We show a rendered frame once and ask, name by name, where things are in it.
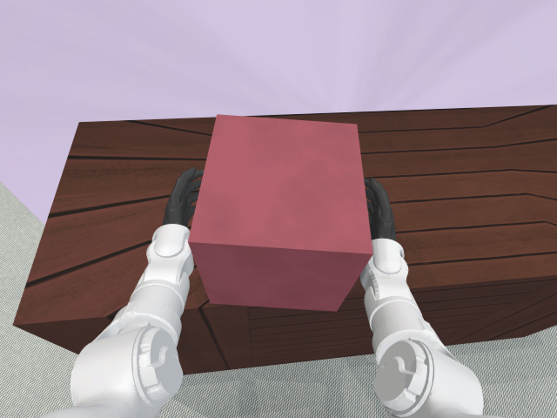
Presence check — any robot right hand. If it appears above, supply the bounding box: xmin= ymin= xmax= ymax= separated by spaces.
xmin=364 ymin=178 xmax=396 ymax=241

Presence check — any left robot upper arm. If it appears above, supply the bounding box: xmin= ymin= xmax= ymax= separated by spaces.
xmin=37 ymin=326 xmax=183 ymax=418

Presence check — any carton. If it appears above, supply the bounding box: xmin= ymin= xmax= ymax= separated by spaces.
xmin=188 ymin=114 xmax=373 ymax=312

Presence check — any right robot upper arm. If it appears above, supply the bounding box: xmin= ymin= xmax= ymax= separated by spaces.
xmin=373 ymin=340 xmax=504 ymax=418

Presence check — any left robot forearm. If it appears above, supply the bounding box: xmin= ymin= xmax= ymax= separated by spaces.
xmin=70 ymin=224 xmax=194 ymax=404

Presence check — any robot left hand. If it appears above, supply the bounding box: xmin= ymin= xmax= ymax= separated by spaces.
xmin=163 ymin=167 xmax=204 ymax=228

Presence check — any right robot forearm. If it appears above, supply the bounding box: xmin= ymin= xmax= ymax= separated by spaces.
xmin=360 ymin=239 xmax=459 ymax=365

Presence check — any pedestal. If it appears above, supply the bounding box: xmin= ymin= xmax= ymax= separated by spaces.
xmin=12 ymin=104 xmax=557 ymax=375

